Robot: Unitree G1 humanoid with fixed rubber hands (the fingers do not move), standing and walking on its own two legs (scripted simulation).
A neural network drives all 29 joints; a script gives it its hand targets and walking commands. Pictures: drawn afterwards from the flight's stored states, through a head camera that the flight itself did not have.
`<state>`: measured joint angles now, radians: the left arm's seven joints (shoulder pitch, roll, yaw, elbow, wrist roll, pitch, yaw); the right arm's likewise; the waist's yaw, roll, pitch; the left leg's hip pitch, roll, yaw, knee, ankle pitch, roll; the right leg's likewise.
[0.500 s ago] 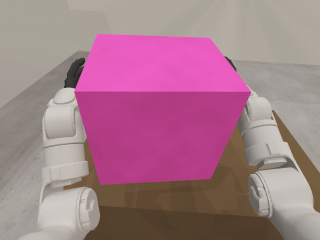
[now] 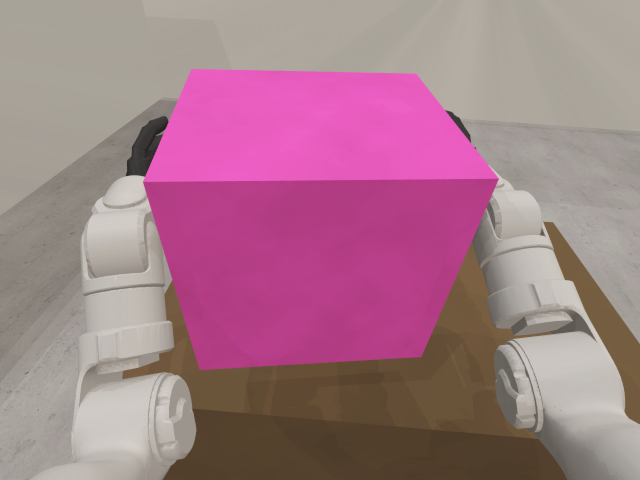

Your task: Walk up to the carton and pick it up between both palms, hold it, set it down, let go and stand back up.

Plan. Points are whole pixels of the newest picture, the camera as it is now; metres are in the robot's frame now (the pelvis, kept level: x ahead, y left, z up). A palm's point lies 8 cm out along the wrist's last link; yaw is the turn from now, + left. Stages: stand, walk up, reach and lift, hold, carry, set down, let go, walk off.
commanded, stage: hold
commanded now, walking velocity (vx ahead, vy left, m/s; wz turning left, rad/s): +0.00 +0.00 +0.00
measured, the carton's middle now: (310, 218) +0.34 +0.00 +0.22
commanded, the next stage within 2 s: none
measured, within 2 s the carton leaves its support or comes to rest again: neither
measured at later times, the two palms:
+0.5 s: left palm (146, 190) +0.36 +0.19 +0.25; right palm (455, 171) +0.37 -0.17 +0.26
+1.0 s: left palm (145, 185) +0.35 +0.18 +0.26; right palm (458, 172) +0.37 -0.17 +0.26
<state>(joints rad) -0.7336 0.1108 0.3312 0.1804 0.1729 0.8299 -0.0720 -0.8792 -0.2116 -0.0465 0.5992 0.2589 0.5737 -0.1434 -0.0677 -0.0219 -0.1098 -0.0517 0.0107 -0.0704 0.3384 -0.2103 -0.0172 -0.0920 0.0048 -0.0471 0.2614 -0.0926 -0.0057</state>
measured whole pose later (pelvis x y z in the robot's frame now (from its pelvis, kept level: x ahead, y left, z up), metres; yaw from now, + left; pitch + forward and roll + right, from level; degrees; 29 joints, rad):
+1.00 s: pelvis +0.00 +0.00 +0.00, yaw +0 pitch -4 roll -1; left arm -0.75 0.10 0.34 0.21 0.18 0.82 -0.07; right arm -0.88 -0.22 -0.04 0.62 0.25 0.57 -0.14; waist -0.06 -0.02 -0.12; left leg -0.06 0.01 -0.07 0.34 -0.20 -0.02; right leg -0.10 0.01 -0.03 0.26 -0.09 -0.01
